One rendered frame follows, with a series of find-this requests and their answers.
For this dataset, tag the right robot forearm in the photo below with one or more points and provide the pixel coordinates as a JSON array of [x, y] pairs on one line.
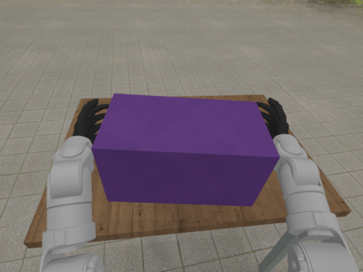
[[309, 215]]

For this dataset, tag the left robot hand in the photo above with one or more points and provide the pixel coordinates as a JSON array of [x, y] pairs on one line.
[[85, 125]]

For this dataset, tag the robot right upper arm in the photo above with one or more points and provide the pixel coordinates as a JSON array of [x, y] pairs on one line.
[[319, 257]]

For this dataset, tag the table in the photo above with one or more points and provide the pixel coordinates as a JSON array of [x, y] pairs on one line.
[[124, 220]]

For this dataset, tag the left robot forearm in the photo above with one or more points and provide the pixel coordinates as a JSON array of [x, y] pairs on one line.
[[69, 197]]

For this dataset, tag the right robot hand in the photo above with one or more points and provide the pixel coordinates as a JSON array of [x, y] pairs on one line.
[[276, 118]]

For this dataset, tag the robot left upper arm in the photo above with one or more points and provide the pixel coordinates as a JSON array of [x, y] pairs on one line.
[[88, 262]]

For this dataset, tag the carton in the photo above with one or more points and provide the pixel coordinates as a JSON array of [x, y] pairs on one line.
[[160, 149]]

